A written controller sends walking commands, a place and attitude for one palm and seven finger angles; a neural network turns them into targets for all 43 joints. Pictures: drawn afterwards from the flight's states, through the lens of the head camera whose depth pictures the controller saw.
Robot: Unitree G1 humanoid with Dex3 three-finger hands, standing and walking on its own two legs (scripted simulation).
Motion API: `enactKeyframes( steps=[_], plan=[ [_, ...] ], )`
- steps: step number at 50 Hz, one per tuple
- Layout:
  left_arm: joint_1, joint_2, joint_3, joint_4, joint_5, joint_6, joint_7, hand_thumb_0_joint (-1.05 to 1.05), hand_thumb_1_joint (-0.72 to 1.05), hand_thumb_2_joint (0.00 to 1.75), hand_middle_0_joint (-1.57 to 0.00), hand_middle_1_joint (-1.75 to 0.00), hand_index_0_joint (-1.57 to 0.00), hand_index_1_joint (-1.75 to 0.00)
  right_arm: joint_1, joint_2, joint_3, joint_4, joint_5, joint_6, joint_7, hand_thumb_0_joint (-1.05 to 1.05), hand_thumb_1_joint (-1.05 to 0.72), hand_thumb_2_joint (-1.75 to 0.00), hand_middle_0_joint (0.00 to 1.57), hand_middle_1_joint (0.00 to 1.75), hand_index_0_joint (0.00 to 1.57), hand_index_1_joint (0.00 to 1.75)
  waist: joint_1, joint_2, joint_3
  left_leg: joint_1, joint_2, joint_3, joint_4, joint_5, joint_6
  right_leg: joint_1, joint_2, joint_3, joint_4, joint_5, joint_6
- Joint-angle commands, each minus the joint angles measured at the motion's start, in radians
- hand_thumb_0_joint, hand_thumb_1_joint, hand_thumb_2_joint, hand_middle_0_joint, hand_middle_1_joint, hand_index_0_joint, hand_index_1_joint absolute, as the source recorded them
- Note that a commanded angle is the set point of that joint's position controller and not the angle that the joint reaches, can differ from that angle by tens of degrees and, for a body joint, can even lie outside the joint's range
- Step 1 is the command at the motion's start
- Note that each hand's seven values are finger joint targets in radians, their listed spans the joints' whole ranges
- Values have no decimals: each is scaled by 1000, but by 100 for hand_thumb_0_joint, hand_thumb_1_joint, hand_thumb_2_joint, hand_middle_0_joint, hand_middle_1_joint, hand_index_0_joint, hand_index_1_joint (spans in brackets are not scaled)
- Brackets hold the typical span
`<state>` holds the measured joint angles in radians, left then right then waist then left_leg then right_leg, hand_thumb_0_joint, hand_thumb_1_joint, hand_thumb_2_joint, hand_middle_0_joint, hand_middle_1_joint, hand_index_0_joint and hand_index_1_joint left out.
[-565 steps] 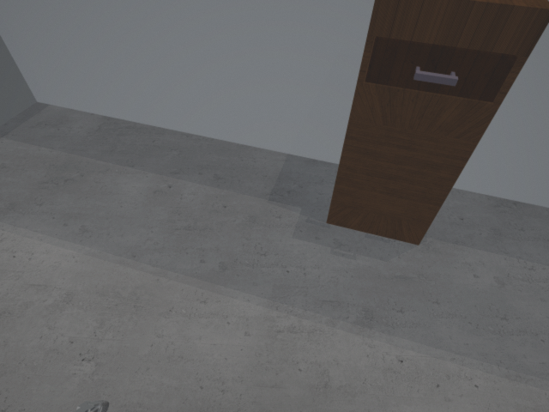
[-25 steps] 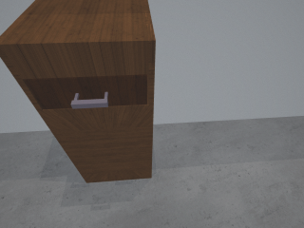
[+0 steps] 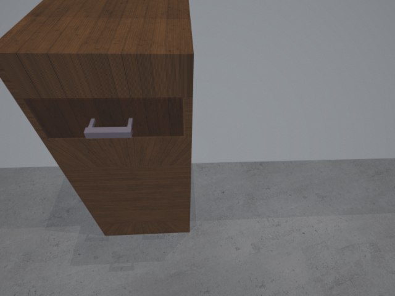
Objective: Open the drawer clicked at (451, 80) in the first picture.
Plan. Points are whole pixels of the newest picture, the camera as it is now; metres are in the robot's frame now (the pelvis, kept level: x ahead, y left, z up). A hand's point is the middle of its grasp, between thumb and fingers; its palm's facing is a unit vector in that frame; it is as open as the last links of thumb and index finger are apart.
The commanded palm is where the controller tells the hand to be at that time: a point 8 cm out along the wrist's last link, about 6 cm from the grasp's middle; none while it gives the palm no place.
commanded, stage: raise the hand with hooked fingers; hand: left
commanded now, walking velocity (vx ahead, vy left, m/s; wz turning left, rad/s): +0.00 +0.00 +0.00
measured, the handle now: (110, 127) +0.50 +0.27 +0.03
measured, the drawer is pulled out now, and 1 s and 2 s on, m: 0.00 0.00 0.00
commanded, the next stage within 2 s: move the hooked fingers above the handle in 1.94 s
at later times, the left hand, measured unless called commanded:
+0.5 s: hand (109, 294) +0.14 +0.18 -0.05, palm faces -0.03 -0.13 -0.99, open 8.8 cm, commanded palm +0.14 +0.21 +0.01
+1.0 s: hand (92, 231) +0.22 +0.22 +0.04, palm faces +0.06 -0.10 -0.99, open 11.8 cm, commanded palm +0.20 +0.22 +0.10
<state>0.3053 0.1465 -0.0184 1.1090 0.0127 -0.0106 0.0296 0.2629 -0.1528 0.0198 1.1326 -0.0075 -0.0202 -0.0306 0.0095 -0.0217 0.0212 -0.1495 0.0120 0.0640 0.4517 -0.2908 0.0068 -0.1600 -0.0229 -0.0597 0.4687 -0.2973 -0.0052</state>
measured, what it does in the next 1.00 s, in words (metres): stands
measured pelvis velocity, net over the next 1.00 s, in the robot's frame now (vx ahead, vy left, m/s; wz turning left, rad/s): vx -0.03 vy -0.02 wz -0.01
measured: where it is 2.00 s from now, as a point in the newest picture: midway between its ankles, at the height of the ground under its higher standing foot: outside the picture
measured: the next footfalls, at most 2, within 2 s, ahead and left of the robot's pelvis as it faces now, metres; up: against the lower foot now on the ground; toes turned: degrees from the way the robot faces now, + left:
none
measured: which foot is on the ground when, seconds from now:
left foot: down 0.00-1.00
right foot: down 0.00-1.00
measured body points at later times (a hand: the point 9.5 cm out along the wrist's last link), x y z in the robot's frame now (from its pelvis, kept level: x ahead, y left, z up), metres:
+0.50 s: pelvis -0.04 -0.04 -0.03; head -0.02 -0.06 +0.42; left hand +0.13 +0.18 +0.00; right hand +0.21 -0.27 -0.09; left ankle -0.03 +0.11 -0.74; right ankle -0.03 -0.11 -0.74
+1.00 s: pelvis -0.03 -0.02 -0.01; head +0.00 -0.06 +0.44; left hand +0.21 +0.22 +0.09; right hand +0.16 -0.26 -0.13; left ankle -0.03 +0.11 -0.74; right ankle -0.03 -0.11 -0.74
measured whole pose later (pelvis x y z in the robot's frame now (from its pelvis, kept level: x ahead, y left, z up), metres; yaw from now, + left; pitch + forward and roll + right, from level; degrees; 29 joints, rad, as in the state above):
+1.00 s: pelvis -0.03 -0.02 -0.01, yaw +0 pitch +3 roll +2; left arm 0.20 0.38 -0.05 -0.03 0.97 0.05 0.26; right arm 0.16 -0.25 -0.02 0.65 -0.02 0.04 -0.03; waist 0.08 0.06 -0.03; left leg -0.31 0.03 0.06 0.55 -0.29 -0.02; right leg -0.35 -0.01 -0.05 0.62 -0.32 -0.04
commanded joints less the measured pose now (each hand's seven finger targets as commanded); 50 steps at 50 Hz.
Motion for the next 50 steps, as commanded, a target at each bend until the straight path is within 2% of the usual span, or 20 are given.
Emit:
enactKeyframes(
  steps=[1, 2, 3, 4, 5, 6, 7, 9, 11, 12, 14, 15, 18, 20, 24, 27, 31, 38, 42, 50],
  plan=[
    [65, 97, 22, -32, -1, -10, 9, 0, 90, 90, -20, -30, -20, -30, 61, -88, -16, -17, -1, -10, -6, 0, -90, -90, 20, 30, 20, 30, -4, 24, 55, -47, 90, -81, -78, 190, 31, -17, -85, 88, -85, 206, -28],
    [125, 130, 29, 7, 12, -34, 49, 0, 90, 90, -20, -30, -20, -30, -38, -117, -25, -93, 7, -16, 4, 0, -90, -90, 20, 30, 20, 30, 28, 2, 93, -130, 91, -51, 132, 267, -10, -48, -151, 148, -82, 649, -9],
    [-633, 385, -30, -1551, 125, -194, 59, 0, 88, 89, -20, -32, -20, -32, -11, -252, -24, -449, 68, -166, -40, 0, -90, -90, 20, 30, 20, 30, -53, 331, -417, 179, -2, -31, -31, 465, 38, 36, -28, 158, 34, 540, -53],
    [-218, 371, 47, -1266, 153, -108, 149, 0, 85, 88, -20, -33, -20, -33, -73, -191, -39, -383, 49, -253, -86, 0, -90, -90, 20, 30, 20, 30, 20, 418, -393, 235, 44, -56, -11, 634, 19, -48, -5, 64, 101, 244, -57],
    [27, 176, -39, -1149, 151, 56, 198, 0, 83, 87, -21, -34, -21, -34, -82, -151, -59, -380, 75, -284, -84, 0, -90, -90, 20, 30, 20, 30, -3, 305, -234, 86, 54, -71, -43, 545, -4, -149, 13, 5, 125, 54, -34],
    [48, 68, -115, -1162, 206, 90, 203, 0, 81, 86, -21, -36, -21, -36, -64, -148, -55, -388, 76, -301, -77, 0, -90, -90, 20, 30, 20, 30, -19, 209, -161, 22, 47, -63, -12, 489, 10, -175, 16, -15, 103, 90, -27],
    [-8, 114, -129, -1257, 294, 87, 222, 0, 78, 85, -21, -37, -21, -37, -112, -185, -60, -455, 61, -313, -67, 0, -90, -90, 20, 30, 20, 30, -18, 151, -82, -47, 31, -82, 23, 388, 9, -221, 19, -6, 84, 122, -34],
    [47, 149, -138, -1200, 522, 89, 283, 0, 74, 83, -21, -40, -21, -40, -107, -216, -63, -501, -2, -281, -51, 0, -90, -90, 20, 30, 20, 30, -40, -66, -117, -138, 0, -87, 101, 261, 24, -313, 38, 0, 96, 97, -38],
    [199, 149, -113, -1086, 743, 96, 339, 0, 69, 81, -22, -43, -22, -43, -131, -214, -88, -575, -34, -218, -15, 0, -90, -90, 20, 30, 20, 30, 18, -135, -162, -222, -28, -63, 147, 190, 7, -325, 43, 30, 112, -17, -44],
    [283, 131, -119, -1019, 831, 90, 361, 0, 67, 80, -22, -45, -22, -45, -165, -213, -95, -602, -46, -178, 6, 0, -90, -90, 20, 30, 20, 30, 46, -187, -96, -297, -33, -57, 156, 131, 1, -357, 49, 58, 112, -55, -52],
    [361, 130, -101, -999, 961, 65, 381, 0, 62, 78, -22, -48, -22, -48, -218, -213, -99, -653, -55, -91, 49, 0, -90, -90, 20, 30, 20, 30, 96, -219, -100, -371, -42, -34, 178, 83, -2, -333, 37, 113, 129, -10, -67],
    [356, 184, -51, -1019, 1006, 46, 387, 0, 60, 77, -22, -50, -22, -50, -236, -207, -95, -669, -47, -59, 68, 0, -90, -90, 20, 30, 20, 30, 125, -230, -134, -408, -48, -31, 189, 99, -4, -287, 29, 146, 154, 59, -70],
    [261, 290, 43, -1145, 1099, 16, 434, 0, 53, 74, -23, -54, -23, -54, -300, -183, -81, -726, -31, -1, 91, 0, -90, -90, 20, 30, 20, 30, 151, -112, -228, -418, -68, -5, 209, 90, 0, -233, 17, 190, 188, 99, -65],
    [123, 328, 82, -1246, 1107, 38, 475, 0, 48, 72, -23, -57, -23, -57, -296, -174, -90, -738, -32, 27, 80, 0, -90, -90, 20, 30, 20, 30, 131, -62, -273, -385, -76, -9, 224, 81, 8, -228, 22, 207, 184, 88, -62],
    [-167, 356, 74, -1347, 1084, 67, 516, 0, 39, 68, -24, -63, -24, -63, -296, -159, -90, -734, -42, 32, 40, 0, -90, -90, 20, 30, 20, 30, 50, 22, -307, -271, -75, -12, 263, 47, 26, -289, 11, 230, 129, 13, -47],
    [-282, 365, 46, -1319, 1056, 51, 490, 0, 32, 65, -24, -68, -24, -68, -301, -153, -80, -706, -44, 13, 10, 0, -90, -90, 20, 30, 20, 30, 10, 22, -242, -244, -75, -23, 276, 7, 34, -310, 3, 238, 67, -70, -34],
    [-299, 359, 15, -1283, 1007, 59, 402, 0, 22, 61, -25, -74, -25, -74, -313, -154, -64, -689, -40, 1, -8, 0, -90, -90, 20, 30, 20, 30, 15, 49, -250, -220, -67, -29, 232, 50, 36, -235, -2, 205, 51, 20, -20],
    [-145, 398, 70, -1240, 963, 90, 256, 0, 6, 54, -26, -84, -26, -84, -312, -163, -46, -683, -28, 13, -8, 0, -90, -90, 20, 30, 20, 30, 90, -42, -225, -241, -58, -23, 113, 141, 25, -50, -7, 162, 38, 208, -6],
    [-176, 433, 122, -1309, 970, 65, 257, 0, -3, 50, -27, -90, -27, -90, -307, -163, -52, -682, -25, 10, -4, 0, -90, -90, 20, 30, 20, 30, 107, -18, -246, -204, -58, -19, 81, 172, 26, -11, -6, 144, 35, 235, -12],
    [-337, 423, 97, -1355, 956, 85, 275, 0, -22, 42, -28, -102, -28, -102, -303, -176, -72, -657, -7, 2, -5, 0, -90, -90, 20, 30, 20, 30, 80, 9, -273, -104, -56, -15, 50, 229, 29, -24, 5, 85, 24, 266, -16]
  ],
)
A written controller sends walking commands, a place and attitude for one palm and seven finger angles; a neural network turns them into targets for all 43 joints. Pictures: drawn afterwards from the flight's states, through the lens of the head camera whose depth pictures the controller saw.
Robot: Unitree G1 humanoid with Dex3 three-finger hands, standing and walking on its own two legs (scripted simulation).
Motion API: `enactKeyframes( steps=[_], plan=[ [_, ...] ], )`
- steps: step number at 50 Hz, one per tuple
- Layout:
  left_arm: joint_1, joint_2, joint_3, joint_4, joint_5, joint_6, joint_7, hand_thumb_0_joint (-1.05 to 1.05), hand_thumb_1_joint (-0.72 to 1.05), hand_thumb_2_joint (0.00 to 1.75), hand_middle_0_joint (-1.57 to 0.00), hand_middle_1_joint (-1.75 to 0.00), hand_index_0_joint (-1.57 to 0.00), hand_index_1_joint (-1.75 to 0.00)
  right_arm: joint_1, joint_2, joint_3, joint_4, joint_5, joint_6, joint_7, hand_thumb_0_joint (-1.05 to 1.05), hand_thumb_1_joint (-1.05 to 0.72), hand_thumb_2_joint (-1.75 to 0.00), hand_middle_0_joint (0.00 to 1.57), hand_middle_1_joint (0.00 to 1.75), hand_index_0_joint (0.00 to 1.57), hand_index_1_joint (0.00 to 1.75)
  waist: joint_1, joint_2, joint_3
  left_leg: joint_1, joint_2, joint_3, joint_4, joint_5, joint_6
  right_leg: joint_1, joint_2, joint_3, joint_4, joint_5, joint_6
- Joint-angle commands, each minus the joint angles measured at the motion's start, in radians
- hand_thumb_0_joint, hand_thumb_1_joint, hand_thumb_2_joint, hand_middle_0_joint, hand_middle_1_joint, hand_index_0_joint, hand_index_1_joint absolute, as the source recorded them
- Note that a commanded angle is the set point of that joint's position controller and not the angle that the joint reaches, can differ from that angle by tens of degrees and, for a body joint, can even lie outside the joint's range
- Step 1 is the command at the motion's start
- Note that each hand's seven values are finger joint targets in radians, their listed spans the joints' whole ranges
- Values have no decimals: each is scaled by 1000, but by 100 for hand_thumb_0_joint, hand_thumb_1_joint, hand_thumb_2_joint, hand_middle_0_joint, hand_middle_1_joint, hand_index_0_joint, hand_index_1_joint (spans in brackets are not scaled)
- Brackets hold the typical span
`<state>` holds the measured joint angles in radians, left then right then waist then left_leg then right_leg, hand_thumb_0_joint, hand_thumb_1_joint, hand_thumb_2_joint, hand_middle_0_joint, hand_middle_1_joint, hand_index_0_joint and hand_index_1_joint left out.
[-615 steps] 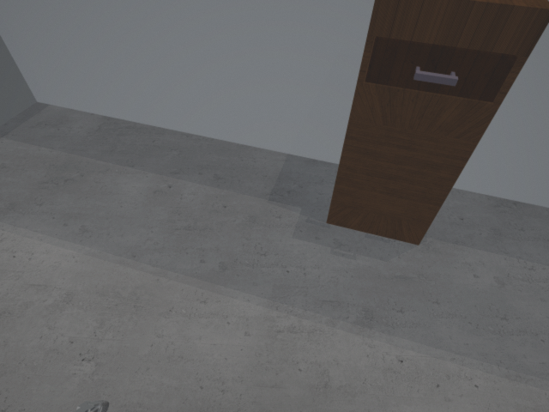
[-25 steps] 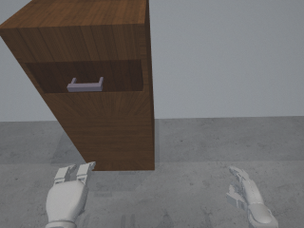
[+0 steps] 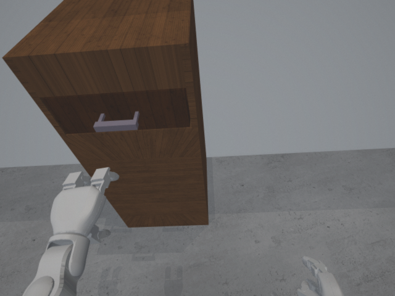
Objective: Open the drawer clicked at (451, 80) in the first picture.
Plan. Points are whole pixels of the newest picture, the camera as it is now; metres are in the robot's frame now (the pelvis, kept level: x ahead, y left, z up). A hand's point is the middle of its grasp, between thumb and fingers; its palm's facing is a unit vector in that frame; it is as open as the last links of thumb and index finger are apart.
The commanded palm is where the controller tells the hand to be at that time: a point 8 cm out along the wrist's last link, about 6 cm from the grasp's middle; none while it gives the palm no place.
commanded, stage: raise the hand with hooked fingers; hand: left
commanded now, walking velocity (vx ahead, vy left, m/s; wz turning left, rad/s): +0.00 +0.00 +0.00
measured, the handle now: (117, 120) +0.53 +0.30 +0.04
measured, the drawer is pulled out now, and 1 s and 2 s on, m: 0.00 0.00 0.00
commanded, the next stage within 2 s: move the hooked fingers above the handle in 0.94 s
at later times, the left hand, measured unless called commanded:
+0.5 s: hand (70, 160) +0.31 +0.28 +0.14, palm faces +0.10 -0.07 -0.99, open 13.8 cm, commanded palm +0.28 +0.28 +0.20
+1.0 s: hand (72, 159) +0.30 +0.27 +0.15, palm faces +0.11 -0.07 -0.99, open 13.8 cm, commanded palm +0.27 +0.27 +0.21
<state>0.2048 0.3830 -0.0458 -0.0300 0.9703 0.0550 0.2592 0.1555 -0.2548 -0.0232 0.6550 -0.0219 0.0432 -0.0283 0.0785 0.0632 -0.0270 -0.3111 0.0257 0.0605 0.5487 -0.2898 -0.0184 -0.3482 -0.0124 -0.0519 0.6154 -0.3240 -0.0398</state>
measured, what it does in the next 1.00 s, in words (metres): stands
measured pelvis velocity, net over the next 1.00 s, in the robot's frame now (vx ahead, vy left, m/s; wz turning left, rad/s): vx -0.01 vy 0.02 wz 0.02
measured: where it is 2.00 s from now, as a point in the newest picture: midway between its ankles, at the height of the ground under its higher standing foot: outside the picture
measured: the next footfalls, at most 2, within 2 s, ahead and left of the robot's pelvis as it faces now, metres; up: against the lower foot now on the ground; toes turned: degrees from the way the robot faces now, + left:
none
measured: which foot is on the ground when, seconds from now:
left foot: down 0.00-1.00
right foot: down 0.00-1.00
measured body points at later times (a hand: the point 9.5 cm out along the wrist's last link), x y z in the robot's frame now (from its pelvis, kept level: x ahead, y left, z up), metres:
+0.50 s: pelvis +0.00 +0.03 +0.01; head +0.01 +0.00 +0.46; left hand +0.30 +0.28 +0.19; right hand +0.23 -0.16 -0.08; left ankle -0.01 +0.14 -0.73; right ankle +0.00 -0.09 -0.73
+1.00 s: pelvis -0.01 +0.02 +0.01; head +0.01 -0.02 +0.46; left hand +0.29 +0.27 +0.20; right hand +0.20 -0.20 -0.10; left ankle -0.01 +0.14 -0.73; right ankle +0.00 -0.09 -0.73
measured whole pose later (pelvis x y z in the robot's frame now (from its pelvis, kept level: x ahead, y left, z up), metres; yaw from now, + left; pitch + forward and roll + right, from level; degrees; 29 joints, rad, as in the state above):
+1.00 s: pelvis -0.01 +0.02 +0.01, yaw +1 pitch +0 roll +1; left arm -0.16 0.51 -0.04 0.00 0.87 0.11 -0.02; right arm 0.12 -0.27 0.01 0.66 0.03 0.09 0.00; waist 0.09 0.10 0.01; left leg -0.18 0.00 0.04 0.39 -0.20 0.01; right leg -0.20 -0.03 -0.07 0.44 -0.23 -0.01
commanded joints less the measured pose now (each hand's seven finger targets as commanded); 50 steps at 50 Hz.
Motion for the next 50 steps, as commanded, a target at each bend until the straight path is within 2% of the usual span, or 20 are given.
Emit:
enactKeyframes(
  steps=[1, 3, 5, 8, 10, 15, 19, 20, 23, 26, 27, 31, 35, 40, 43, 45, 47, 50],
  plan=[
    [-274, 185, 108, -232, -4, 24, 37, 0, -24, 41, -28, -103, -28, -103, -197, -77, -28, -174, 11, -61, -7, 0, -90, -90, 20, 30, 20, 30, 4, -56, -215, 74, -68, -12, -54, 233, 53, 154, -5, 70, -124, 289, 17],
    [-298, 183, 90, -239, -8, 37, 14, 0, -29, 39, -29, -107, -29, -107, -196, -80, -30, -171, 14, -59, -8, 0, -90, -90, 20, 30, 20, 30, 7, -30, -226, 110, -64, -17, -67, 267, 53, 159, 0, 49, -121, 305, 13],
    [-316, 200, 96, -245, -11, 53, -12, 0, -34, 37, -29, -110, -29, -110, -203, -82, -27, -175, 18, -54, -6, 0, -90, -90, 20, 30, 20, 30, 13, -38, -236, 131, -59, -24, -80, 298, 50, 179, 5, 40, -125, 316, 12],
    [-351, 205, 86, -228, -19, 80, -56, 0, -41, 34, -29, -114, -29, -114, -208, -83, -18, -174, 25, -38, -4, 0, -90, -90, 20, 30, 20, 30, 16, -48, -194, 137, -54, -31, -113, 312, 45, 189, 9, 21, -138, 313, 11],
    [-395, 234, 104, -209, -19, 98, -82, 0, -45, 32, -30, -117, -30, -117, -218, -85, -10, -173, 31, -26, -3, 0, -90, -90, 20, 30, 20, 30, 15, -40, -178, 143, -50, -35, -129, 315, 41, 199, 15, 21, -153, 297, 8],
    [-505, 273, 111, -197, -27, 125, -150, 0, -50, 30, -30, -120, -30, -120, -226, -84, 4, -173, 36, -4, -2, 0, -90, -90, 20, 30, 20, 30, 16, -18, -193, 178, -47, -42, -157, 362, 38, 244, 19, 16, -175, 323, 4],
    [-595, 285, 92, -188, -37, 122, -207, 0, -50, 30, -30, -120, -30, -120, -223, -85, 13, -172, 38, 9, 0, 0, -90, -90, 20, 30, 20, 30, 6, -19, -189, 195, -46, -49, -172, 379, 37, 251, 20, 10, -190, 323, 3],
    [-618, 293, 98, -191, -42, 120, -220, 0, -50, 30, -30, -120, -30, -120, -228, -86, 15, -174, 39, 9, 0, 0, -90, -90, 20, 30, 20, 30, 4, -4, -191, 202, -42, -51, -175, 376, 35, 251, 21, 9, -195, 310, 2],
    [-677, 326, 111, -218, -47, 99, -246, 0, -50, 30, -30, -120, -30, -120, -209, -90, 14, -172, 36, 7, 4, 0, -90, -90, 20, 30, 20, 30, 7, 14, -241, 233, -43, -61, -172, 440, 33, 271, 20, 6, -195, 344, 1],
    [-722, 337, 118, -183, -70, 95, -270, 0, -50, 30, -30, -120, -30, -120, -205, -91, 18, -166, 41, 5, 11, 0, -90, -90, 20, 30, 20, 30, 4, 11, -217, 222, -43, -63, -178, 427, 30, 266, 19, 2, -207, 332, 0],
    [-733, 348, 124, -172, -73, 94, -277, 0, -50, 30, -30, -120, -30, -120, -205, -97, 16, -162, 42, 7, 10, 0, -90, -90, 20, 30, 20, 30, 1, 11, -214, 223, -42, -61, -181, 425, 30, 264, 19, 2, -211, 334, 1],
    [-632, 311, 111, -128, -90, 92, -312, 0, -50, 30, -30, -120, -30, -120, -195, -103, 13, -175, 47, 12, 22, 0, -90, -90, 20, 30, 20, 30, 14, -49, -213, 196, -42, -54, -186, 417, 31, 282, 17, -2, -208, 337, 3],
    [-639, 337, 136, -203, -89, 58, -309, 0, -50, 30, -30, -120, -30, -120, -198, -106, 8, -189, 45, 8, 29, 0, -90, -90, 20, 30, 20, 30, 15, -26, -236, 203, -43, -55, -177, 418, 35, 275, 20, 5, -207, 331, 4],
    [-661, 394, 206, -235, -93, 17, -249, 0, -50, 30, -30, -120, -30, -120, -181, -106, 1, -174, 40, -6, 29, 0, -90, -90, 20, 30, 20, 30, 30, 5, -252, 199, -50, -54, -179, 403, 35, 288, 18, 11, -211, 324, 1],
    [-654, 360, 183, -169, -97, 29, -227, 0, -50, 30, -30, -120, -30, -120, -181, -104, 1, -157, 48, -7, 25, 0, -90, -90, 20, 30, 20, 30, 22, -40, -204, 172, -53, -43, -191, 350, 36, 269, 15, 8, -224, 299, 7],
    [-670, 358, 175, -174, -99, 40, -222, 0, -50, 30, -30, -120, -30, -120, -198, -105, 1, -161, 53, -9, 23, 0, -90, -90, 20, 30, 20, 30, 21, -21, -217, 171, -57, -37, -192, 320, 36, 279, 13, 19, -230, 274, 8],
    [-672, 337, 144, -158, -91, 52, -224, 0, -50, 30, -30, -120, -30, -120, -202, -104, 1, -156, 54, -11, 19, 0, -90, -90, 20, 30, 20, 30, 14, -21, -205, 168, -59, -31, -194, 301, 39, 269, 10, 19, -233, 261, 11],
    [-670, 344, 142, -173, -88, 60, -237, 0, -50, 30, -30, -120, -30, -120, -212, -105, 2, -165, 53, -13, 15, 0, -90, -90, 20, 30, 20, 30, 15, -37, -231, 175, -61, -33, -189, 299, 41, 284, 11, 26, -231, 267, 13]
  ],
)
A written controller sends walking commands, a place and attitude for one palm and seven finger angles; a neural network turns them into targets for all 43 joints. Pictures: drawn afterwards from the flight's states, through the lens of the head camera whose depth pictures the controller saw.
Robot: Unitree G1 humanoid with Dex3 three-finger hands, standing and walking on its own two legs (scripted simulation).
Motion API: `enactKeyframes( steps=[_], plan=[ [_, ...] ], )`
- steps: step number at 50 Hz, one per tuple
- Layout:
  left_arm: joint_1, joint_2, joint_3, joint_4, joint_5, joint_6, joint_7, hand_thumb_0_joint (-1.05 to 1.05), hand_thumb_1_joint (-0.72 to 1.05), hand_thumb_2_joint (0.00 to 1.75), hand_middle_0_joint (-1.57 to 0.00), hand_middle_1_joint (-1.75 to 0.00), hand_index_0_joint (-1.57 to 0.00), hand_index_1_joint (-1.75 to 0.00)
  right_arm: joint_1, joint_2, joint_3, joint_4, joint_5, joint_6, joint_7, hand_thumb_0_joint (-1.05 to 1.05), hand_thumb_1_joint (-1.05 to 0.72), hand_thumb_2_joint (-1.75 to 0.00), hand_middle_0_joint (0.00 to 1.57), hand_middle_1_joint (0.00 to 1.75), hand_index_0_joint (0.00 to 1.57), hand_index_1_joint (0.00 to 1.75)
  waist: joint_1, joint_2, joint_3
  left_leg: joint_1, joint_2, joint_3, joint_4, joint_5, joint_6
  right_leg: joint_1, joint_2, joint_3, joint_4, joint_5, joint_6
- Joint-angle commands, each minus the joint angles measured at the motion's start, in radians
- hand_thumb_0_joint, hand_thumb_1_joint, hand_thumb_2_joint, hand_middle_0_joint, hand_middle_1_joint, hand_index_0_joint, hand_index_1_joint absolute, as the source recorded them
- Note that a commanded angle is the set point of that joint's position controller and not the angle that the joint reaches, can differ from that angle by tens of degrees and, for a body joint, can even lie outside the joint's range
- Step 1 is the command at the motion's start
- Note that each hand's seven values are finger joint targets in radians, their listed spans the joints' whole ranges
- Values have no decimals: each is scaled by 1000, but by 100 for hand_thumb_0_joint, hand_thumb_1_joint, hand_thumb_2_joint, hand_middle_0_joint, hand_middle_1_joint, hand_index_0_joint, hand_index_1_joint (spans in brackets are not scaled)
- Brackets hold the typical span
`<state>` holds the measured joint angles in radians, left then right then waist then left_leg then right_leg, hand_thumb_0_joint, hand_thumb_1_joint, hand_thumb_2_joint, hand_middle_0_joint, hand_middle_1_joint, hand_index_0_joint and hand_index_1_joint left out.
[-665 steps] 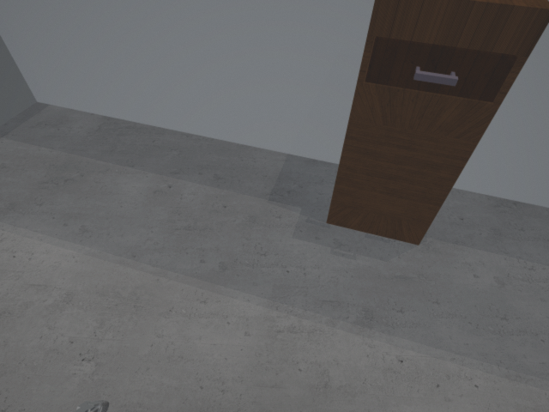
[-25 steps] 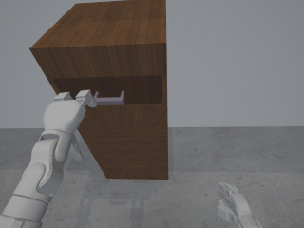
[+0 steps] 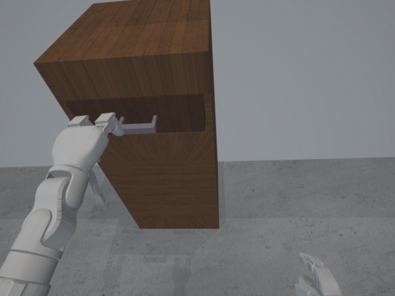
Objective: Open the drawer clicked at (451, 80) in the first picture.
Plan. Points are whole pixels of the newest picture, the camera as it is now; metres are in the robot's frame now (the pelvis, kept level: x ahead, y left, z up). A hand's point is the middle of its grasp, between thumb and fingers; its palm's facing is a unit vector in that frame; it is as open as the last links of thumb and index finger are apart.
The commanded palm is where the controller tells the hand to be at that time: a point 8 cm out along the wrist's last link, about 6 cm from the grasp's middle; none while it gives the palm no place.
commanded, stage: move the hooked fingers above the handle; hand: left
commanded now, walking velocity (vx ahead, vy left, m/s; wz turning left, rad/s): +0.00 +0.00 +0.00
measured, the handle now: (136, 124) +0.54 +0.27 +0.02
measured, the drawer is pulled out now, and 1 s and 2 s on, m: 0.00 0.00 0.00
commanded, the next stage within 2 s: none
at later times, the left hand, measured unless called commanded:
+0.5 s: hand (112, 149) +0.36 +0.24 +0.12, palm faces +0.02 -0.04 -1.00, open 13.8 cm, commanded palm +0.34 +0.24 +0.18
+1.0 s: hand (122, 135) +0.42 +0.24 +0.10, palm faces +0.00 -0.02 -1.00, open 13.8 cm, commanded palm +0.40 +0.25 +0.16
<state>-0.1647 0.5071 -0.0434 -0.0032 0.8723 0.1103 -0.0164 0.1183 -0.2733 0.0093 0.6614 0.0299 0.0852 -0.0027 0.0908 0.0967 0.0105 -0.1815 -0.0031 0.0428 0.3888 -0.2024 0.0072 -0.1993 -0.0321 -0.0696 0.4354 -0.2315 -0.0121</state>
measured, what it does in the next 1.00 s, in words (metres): stands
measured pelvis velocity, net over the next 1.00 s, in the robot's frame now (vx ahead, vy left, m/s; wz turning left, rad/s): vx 0.02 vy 0.00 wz -0.02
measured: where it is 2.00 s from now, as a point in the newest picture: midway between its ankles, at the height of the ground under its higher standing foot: outside the picture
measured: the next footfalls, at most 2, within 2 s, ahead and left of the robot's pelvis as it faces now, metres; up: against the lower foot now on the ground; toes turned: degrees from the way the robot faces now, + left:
none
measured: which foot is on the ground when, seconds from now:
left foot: down 0.00-1.00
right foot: down 0.00-1.00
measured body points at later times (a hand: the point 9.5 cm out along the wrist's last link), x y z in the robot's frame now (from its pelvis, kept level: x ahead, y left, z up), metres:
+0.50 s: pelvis +0.00 -0.01 +0.00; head +0.02 -0.05 +0.45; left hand +0.35 +0.24 +0.17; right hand +0.18 -0.25 -0.12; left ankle +0.00 +0.12 -0.74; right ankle +0.00 -0.11 -0.74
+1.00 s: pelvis +0.02 +0.00 -0.01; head +0.05 -0.03 +0.44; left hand +0.41 +0.24 +0.15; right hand +0.14 -0.25 -0.14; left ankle +0.00 +0.12 -0.74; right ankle +0.00 -0.11 -0.74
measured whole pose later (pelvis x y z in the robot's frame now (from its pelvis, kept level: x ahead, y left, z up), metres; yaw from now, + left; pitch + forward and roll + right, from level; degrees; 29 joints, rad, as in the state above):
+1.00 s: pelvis +0.02 +0.00 -0.01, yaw -1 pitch +6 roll +1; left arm -0.52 0.50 -0.06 0.52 0.96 0.02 0.05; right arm 0.21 -0.26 -0.02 0.67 0.05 0.10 -0.03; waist 0.02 0.06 -0.04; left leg -0.32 0.00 0.06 0.47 -0.26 0.01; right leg -0.34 -0.03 -0.05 0.51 -0.27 -0.01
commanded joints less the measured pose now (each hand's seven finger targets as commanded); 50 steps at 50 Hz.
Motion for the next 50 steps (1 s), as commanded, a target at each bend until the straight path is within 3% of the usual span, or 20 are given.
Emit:
enactKeyframes(
  steps=[1, 6, 10, 13, 16, 18, 24, 25, 29, 31, 32, 35, 38, 40, 41, 43, 45, 47, 49, 50],
  plan=[
    [-295, 203, 121, -193, 8, 3, 31, 0, -50, 30, -30, -120, -30, -120, -174, -83, -26, -170, 0, -56, -11, 0, -90, -90, 20, 30, 20, 30, 1, -81, -252, 39, -34, -13, -30, 206, 18, 132, 26, 41, -52, 176, -13],
    [-399, 216, 107, -84, 25, -4, 23, 0, -50, 30, -30, -120, -30, -120, -160, -87, -19, -150, 5, -52, -30, 0, -90, -90, 20, 30, 20, 30, -22, -92, -194, 14, -34, -7, -35, 134, 19, 84, 25, 44, -75, 100, -8],
    [-480, 260, 139, -48, 34, -38, 37, 0, -50, 30, -30, -120, -30, -120, -143, -88, -24, -145, 2, -58, -43, 0, -90, -90, 20, 30, 20, 30, -19, -80, -254, 22, -40, -7, -25, 141, 21, 108, 24, 55, -70, 113, -8],
    [-507, 221, 103, -33, 39, -60, 45, 0, -50, 30, -30, -120, -30, -120, -130, -82, -30, -146, 1, -62, -43, 0, -90, -90, 20, 30, 20, 30, -21, -60, -278, 34, -41, -5, -14, 180, 22, 104, 23, 49, -50, 169, -12],
    [-483, 245, 135, 63, 38, -54, 47, 0, -50, 30, -30, -120, -30, -120, -112, -89, -31, -137, 4, -56, -42, 0, -90, -90, 20, 30, 20, 30, -16, -103, -252, -4, -38, -2, -15, 173, 21, 110, 21, 51, -52, 171, -10],
    [-498, 248, 131, 101, 39, -49, 47, 0, -50, 30, -30, -120, -30, -120, -107, -95, -32, -135, 7, -48, -43, 0, -90, -90, 20, 30, 20, 30, -21, -94, -241, -21, -38, 2, -15, 172, 21, 105, 20, 50, -49, 179, -10],
    [-554, 260, 127, 120, 41, -77, 40, 0, -50, 30, -30, -120, -30, -120, -72, -102, -44, -142, 7, -45, -49, 0, -90, -90, 20, 30, 20, 30, -28, -88, -299, -16, -41, 4, 9, 201, 30, 111, 20, 56, -26, 234, -9],
    [-545, 280, 149, 151, 37, -83, 40, 0, -50, 30, -30, -120, -30, -120, -60, -106, -47, -140, 7, -44, -51, 0, -90, -90, 20, 30, 20, 30, -31, -114, -291, -29, -40, 0, 8, 192, 31, 112, 22, 53, -28, 218, -8],
    [-617, 274, 135, 149, 42, -123, 54, 0, -50, 30, -30, -120, -30, -120, -26, -107, -59, -134, 8, -45, -55, 0, -90, -90, 20, 30, 20, 30, -39, -80, -332, -16, -41, -1, 28, 220, 35, 88, 25, 52, -6, 246, -11],
    [-624, 304, 163, 168, 46, -135, 68, 0, -50, 30, -30, -120, -30, -120, -9, -109, -64, -126, 7, -45, -55, 0, -90, -90, 20, 30, 20, 30, -41, -68, -349, -18, -40, -2, 38, 235, 35, 86, 27, 52, 3, 257, -13],
    [-631, 276, 141, 169, 45, -138, 74, 0, -50, 30, -30, -120, -30, -120, 0, -107, -67, -126, 8, -45, -53, 0, -90, -90, 20, 30, 20, 30, -44, -56, -351, -15, -40, -4, 43, 250, 34, 74, 29, 48, 11, 269, -15],
    [-650, 246, 114, 224, 51, -131, 87, 0, -50, 30, -30, -120, -30, -120, 17, -113, -72, -118, 11, -41, -48, 0, -90, -90, 20, 30, 20, 30, -59, -84, -325, -20, -34, -7, 47, 241, 32, 32, 36, 38, 12, 238, -16],
    [-699, 247, 100, 224, 66, -123, 103, 0, -50, 30, -30, -120, -30, -120, 30, -114, -76, -114, 12, -37, -44, 0, -90, -90, 20, 30, 20, 30, -59, -50, -360, -1, -30, -12, 54, 267, 30, 17, 39, 36, 28, 248, -22],
    [-687, 283, 139, 241, 72, -116, 113, 0, -50, 30, -30, -120, -30, -120, 39, -119, -79, -114, 9, -34, -40, 0, -90, -90, 20, 30, 20, 30, -48, -70, -393, -7, -29, -14, 58, 292, 30, 44, 41, 38, 35, 261, -24],
    [-679, 270, 131, 245, 73, -111, 115, 0, -50, 30, -30, -120, -30, -120, 41, -114, -78, -119, 9, -32, -39, 0, -90, -90, 20, 30, 20, 30, -43, -75, -402, -10, -29, -13, 60, 308, 31, 53, 39, 37, 43, 282, -24],
    [-687, 238, 103, 282, 74, -96, 116, 0, -50, 30, -30, -120, -30, -120, 44, -114, -77, -113, 11, -27, -37, 0, -90, -90, 20, 30, 20, 30, -55, -78, -367, -15, -24, -12, 60, 309, 28, 22, 42, 30, 44, 282, -23],
    [-683, 281, 139, 336, 79, -82, 118, 0, -50, 30, -30, -120, -30, -120, 49, -123, -75, -110, 12, -22, -39, 0, -90, -90, 20, 30, 20, 30, -52, -96, -348, -35, -22, -9, 56, 287, 29, 27, 43, 33, 37, 264, -24],
    [-742, 260, 105, 360, 91, -80, 114, 0, -50, 30, -30, -120, -30, -120, 55, -120, -71, -109, 15, -18, -42, 0, -90, -90, 20, 30, 20, 30, -64, -99, -336, -46, -20, -12, 54, 270, 29, 5, 43, 28, 41, 249, -23],
    [-763, 284, 120, 338, 98, -88, 116, 0, -50, 30, -30, -120, -30, -120, 65, -119, -77, -112, 10, -20, -44, 0, -90, -90, 20, 30, 20, 30, -60, -63, -405, -9, -20, -9, 72, 313, 32, 18, 43, 35, 53, 283, -25],
    [-787, 268, 101, 352, 99, -93, 113, 0, -50, 30, -30, -120, -30, -120, 74, -121, -77, -112, 8, -19, -45, 0, -90, -90, 20, 30, 20, 30, -72, -79, -402, -14, -21, -14, 76, 317, 32, 14, 44, 34, 52, 281, -25]
  ],
)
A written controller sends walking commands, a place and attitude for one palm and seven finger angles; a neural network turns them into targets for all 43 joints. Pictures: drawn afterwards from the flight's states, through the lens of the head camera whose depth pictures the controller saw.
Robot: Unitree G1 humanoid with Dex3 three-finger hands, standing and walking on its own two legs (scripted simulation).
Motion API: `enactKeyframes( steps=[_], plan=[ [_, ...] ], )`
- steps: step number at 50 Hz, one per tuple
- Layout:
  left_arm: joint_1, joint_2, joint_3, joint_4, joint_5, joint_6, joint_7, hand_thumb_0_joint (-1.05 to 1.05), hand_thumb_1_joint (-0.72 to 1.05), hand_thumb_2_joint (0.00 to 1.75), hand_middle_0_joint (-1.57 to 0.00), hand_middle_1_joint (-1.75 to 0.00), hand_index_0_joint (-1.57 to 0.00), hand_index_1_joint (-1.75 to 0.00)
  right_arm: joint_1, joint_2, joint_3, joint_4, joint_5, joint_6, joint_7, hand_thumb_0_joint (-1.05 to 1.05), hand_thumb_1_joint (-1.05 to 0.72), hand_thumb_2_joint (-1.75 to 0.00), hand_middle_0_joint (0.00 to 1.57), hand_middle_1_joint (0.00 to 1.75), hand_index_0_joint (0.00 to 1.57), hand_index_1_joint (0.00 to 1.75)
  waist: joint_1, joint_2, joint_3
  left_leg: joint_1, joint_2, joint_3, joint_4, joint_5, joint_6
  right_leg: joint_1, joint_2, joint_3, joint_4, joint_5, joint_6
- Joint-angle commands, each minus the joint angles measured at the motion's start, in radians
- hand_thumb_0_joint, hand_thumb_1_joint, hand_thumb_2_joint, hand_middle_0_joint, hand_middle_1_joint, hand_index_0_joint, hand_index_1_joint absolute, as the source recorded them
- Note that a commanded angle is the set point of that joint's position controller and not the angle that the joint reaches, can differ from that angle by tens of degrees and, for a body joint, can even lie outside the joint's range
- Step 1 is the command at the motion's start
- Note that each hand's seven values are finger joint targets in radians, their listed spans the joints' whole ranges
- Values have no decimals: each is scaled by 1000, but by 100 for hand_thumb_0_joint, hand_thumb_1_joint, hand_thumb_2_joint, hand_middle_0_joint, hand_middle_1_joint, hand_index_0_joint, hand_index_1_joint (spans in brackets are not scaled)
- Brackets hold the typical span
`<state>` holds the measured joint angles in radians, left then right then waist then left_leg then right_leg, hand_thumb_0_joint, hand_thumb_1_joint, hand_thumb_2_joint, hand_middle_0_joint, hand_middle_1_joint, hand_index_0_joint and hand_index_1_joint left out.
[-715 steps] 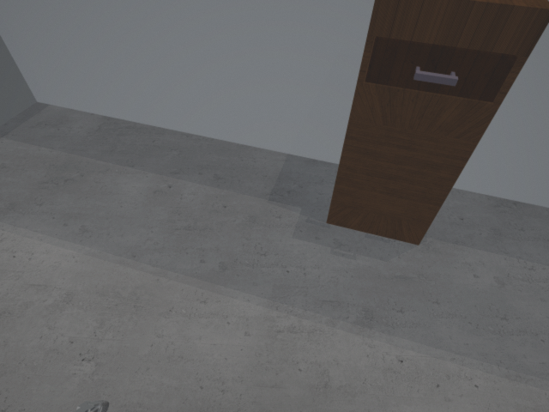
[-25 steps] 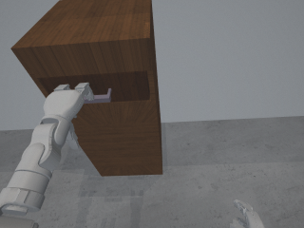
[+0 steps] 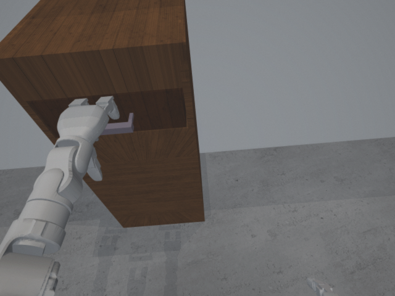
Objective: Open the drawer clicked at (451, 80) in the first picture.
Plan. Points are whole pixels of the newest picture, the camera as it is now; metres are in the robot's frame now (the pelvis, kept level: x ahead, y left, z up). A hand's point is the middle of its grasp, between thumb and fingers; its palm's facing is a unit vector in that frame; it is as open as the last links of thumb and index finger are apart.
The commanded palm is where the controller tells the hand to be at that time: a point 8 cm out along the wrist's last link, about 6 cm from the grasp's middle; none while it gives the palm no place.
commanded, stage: move the hooked fingers above the handle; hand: left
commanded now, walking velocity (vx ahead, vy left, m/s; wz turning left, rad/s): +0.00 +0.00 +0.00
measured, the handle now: (111, 123) +0.52 +0.27 +0.03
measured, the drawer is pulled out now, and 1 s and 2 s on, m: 0.00 0.00 0.00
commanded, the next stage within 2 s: lower the fingers behind the handle in 1.24 s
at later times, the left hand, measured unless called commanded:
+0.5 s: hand (106, 124) +0.46 +0.25 +0.09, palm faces -0.03 +0.00 -1.00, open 13.8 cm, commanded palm +0.45 +0.26 +0.14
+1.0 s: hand (104, 123) +0.47 +0.26 +0.08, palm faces -0.05 +0.01 -1.00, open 13.8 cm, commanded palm +0.46 +0.27 +0.14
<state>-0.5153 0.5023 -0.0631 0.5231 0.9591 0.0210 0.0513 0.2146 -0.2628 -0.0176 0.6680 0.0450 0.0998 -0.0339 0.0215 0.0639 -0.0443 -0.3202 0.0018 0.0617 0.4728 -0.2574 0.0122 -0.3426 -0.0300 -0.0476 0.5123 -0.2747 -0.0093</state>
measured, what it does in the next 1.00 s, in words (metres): stands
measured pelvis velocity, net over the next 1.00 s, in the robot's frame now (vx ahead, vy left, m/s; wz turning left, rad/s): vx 0.00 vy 0.00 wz -0.01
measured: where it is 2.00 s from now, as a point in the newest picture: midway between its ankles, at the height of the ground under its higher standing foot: outside the picture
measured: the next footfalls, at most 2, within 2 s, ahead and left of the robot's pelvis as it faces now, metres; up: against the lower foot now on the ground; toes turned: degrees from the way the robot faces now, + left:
none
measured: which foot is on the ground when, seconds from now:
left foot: down 0.00-1.00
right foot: down 0.00-1.00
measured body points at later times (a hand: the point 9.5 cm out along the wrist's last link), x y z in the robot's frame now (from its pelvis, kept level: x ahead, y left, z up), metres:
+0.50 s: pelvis +0.00 +0.00 -0.01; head +0.06 -0.02 +0.44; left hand +0.45 +0.25 +0.14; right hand +0.07 -0.27 -0.14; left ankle -0.01 +0.11 -0.74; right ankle -0.01 -0.11 -0.74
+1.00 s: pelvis +0.00 +0.00 -0.01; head +0.07 -0.02 +0.43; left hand +0.46 +0.26 +0.14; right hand +0.04 -0.28 -0.14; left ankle -0.01 +0.11 -0.74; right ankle -0.01 -0.11 -0.74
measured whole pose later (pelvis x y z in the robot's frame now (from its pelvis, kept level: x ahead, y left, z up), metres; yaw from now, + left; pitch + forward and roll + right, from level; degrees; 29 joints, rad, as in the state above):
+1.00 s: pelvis +0.00 +0.00 -0.01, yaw -1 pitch +13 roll +0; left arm -0.80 0.59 -0.01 0.95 1.04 -0.09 0.13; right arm 0.34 -0.28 -0.05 0.70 0.03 0.10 -0.05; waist -0.06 0.05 -0.09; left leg -0.51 0.03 0.06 0.58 -0.30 0.01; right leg -0.51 -0.01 -0.05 0.58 -0.29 -0.02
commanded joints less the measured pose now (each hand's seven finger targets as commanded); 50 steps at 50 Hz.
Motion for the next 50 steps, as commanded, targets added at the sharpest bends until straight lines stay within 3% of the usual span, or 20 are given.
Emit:
enactKeyframes(
  steps=[1, 3, 5, 11, 14, 19, 20, 24, 25, 27, 29, 31, 33, 35, 39, 44, 45, 46, 48, 50],
  plan=[
    [-436, 281, 133, -160, 11, -11, 45, 0, -50, 30, -30, -120, -30, -120, -16, -130, -52, -115, -5, -35, -14, 0, -90, -90, 20, 30, 20, 30, -1, -42, -341, 122, -24, -32, -4, 365, 29, 148, 42, 14, -23, 324, -27],
    [-447, 258, 112, -132, 11, -20, 42, 0, -50, 30, -30, -120, -30, -120, -3, -129, -53, -113, -6, -32, -16, 0, -90, -90, 20, 30, 20, 30, -8, -43, -336, 121, -25, -31, 5, 389, 30, 135, 43, 11, -16, 349, -27],
    [-453, 298, 148, -86, 14, -30, 43, 0, -50, 30, -30, -120, -30, -120, 13, -135, -56, -104, -8, -30, -19, 0, -90, -90, 20, 30, 20, 30, -9, -63, -338, 106, -24, -30, 10, 373, 31, 136, 44, 14, -17, 335, -27],
    [-533, 296, 136, -41, 26, -71, 54, 0, -50, 30, -30, -120, -30, -120, 51, -135, -67, -88, -11, -25, -17, 0, -90, -90, 20, 30, 20, 30, -25, -28, -371, 102, -23, -30, 41, 413, 31, 106, 46, 15, 6, 373, -28],
    [-592, 281, 111, 41, 35, -76, 60, 0, -50, 30, -30, -120, -30, -120, 70, -139, -69, -71, -10, -23, -19, 0, -90, -90, 20, 30, 20, 30, -50, -52, -328, 74, -24, -27, 47, 348, 32, 57, 47, 15, 4, 329, -26],
    [-697, 302, 113, 79, 53, -104, 90, 0, -50, 30, -30, -120, -30, -120, 116, -141, -77, -60, -17, -22, -18, 0, -90, -90, 20, 30, 20, 30, -62, -7, -398, 74, -25, -35, 69, 359, 30, 39, 50, 22, 24, 325, -29],
    [-702, 317, 126, 109, 55, -104, 97, 0, -50, 30, -30, -120, -30, -120, 126, -145, -77, -54, -20, -21, -18, 0, -90, -90, 20, 30, 20, 30, -70, -32, -401, 54, -25, -34, 75, 358, 32, 49, 50, 23, 25, 331, -28],
    [-724, 320, 126, 180, 66, -89, 124, 0, -50, 30, -30, -120, -30, -120, 153, -146, -80, -45, -22, -17, -11, 0, -90, -90, 20, 30, 20, 30, -74, -4, -408, 33, -22, -28, 88, 373, 29, 29, 53, 21, 42, 354, -27],
    [-708, 364, 167, 218, 70, -84, 126, 0, -50, 30, -30, -120, -30, -120, 163, -153, -79, -42, -24, -14, -11, 0, -90, -90, 20, 30, 20, 30, -70, -37, -417, 7, -22, -29, 89, 373, 31, 52, 54, 23, 41, 360, -27],
    [-730, 360, 143, 265, 80, -69, 128, 0, -50, 30, -30, -120, -30, -120, 170, -156, -78, -39, -20, -11, -14, 0, -90, -90, 20, 30, 20, 30, -86, -51, -400, -24, -21, -23, 88, 334, 32, 38, 52, 24, 41, 350, -20],
    [-740, 368, 145, 247, 84, -71, 126, 0, -50, 30, -30, -120, -30, -120, 178, -156, -79, -47, -22, -13, -13, 0, -90, -90, 20, 30, 20, 30, -75, -9, -435, -11, -21, -18, 89, 346, 32, 49, 52, 29, 45, 357, -23],
    [-712, 401, 184, 221, 80, -86, 122, 0, -50, 30, -30, -120, -30, -120, 189, -156, -84, -55, -25, -11, -13, 0, -90, -90, 20, 30, 20, 30, -58, -16, -507, 0, -21, -14, 97, 387, 37, 104, 53, 37, 51, 408, -20],
    [-699, 365, 150, 264, 75, -79, 115, 0, -50, 30, -30, -120, -30, -120, 187, -158, -81, -52, -18, -6, -15, 0, -90, -90, 20, 30, 20, 30, -81, -56, -415, -40, -21, -15, 87, 338, 37, 68, 54, 29, 39, 378, -16],
    [-682, 415, 196, 258, 70, -91, 116, 0, -50, 30, -30, -120, -30, -120, 189, -163, -81, -49, -20, -6, -18, 0, -90, -90, 20, 30, 20, 30, -70, -73, -421, -50, -19, -13, 82, 330, 41, 94, 53, 34, 32, 371, -17],
    [-669, 407, 188, 232, 73, -100, 120, 0, -50, 30, -30, -120, -30, -120, 188, -160, -84, -52, -17, -7, -17, 0, -90, -90, 20, 30, 20, 30, -64, -38, -418, -40, -20, -9, 77, 318, 40, 81, 54, 35, 29, 358, -16],
    [-726, 377, 143, 223, 77, -104, 123, 0, -50, 30, -30, -120, -30, -120, 187, -162, -83, -46, -13, -13, -21, 0, -90, -90, 20, 30, 20, 30, -96, -17, -371, -21, -17, -17, 74, 266, 40, 11, 57, 31, 15, 280, -16],
    [-741, 384, 153, 211, 73, -110, 124, 0, -50, 30, -30, -120, -30, -120, 190, -162, -85, -45, -15, -15, -23, 0, -90, -90, 20, 30, 20, 30, -97, -39, -390, -18, -16, -16, 76, 274, 43, 33, 56, 35, 11, 289, -16],
    [-756, 386, 149, 200, 74, -112, 126, 0, -50, 30, -30, -120, -30, -120, 191, -162, -86, -46, -14, -17, -25, 0, -90, -90, 20, 30, 20, 30, -99, -12, -417, -3, -19, -16, 80, 273, 43, 30, 55, 40, 14, 289, -14],
    [-787, 356, 117, 208, 77, -110, 129, 0, -50, 30, -30, -120, -30, -120, 193, -158, -83, -40, -14, -20, -26, 0, -90, -90, 20, 30, 20, 30, -112, 11, -402, 11, -20, -22, 83, 270, 40, -5, 57, 34, 15, 273, -17],
    [-796, 383, 143, 225, 74, -109, 133, 0, -50, 30, -30, -120, -30, -120, 204, -162, -82, -32, -19, -21, -27, 0, -90, -90, 20, 30, 20, 30, -110, -18, -414, 4, -18, -26, 86, 278, 41, 11, 57, 35, 15, 279, -17]
  ],
)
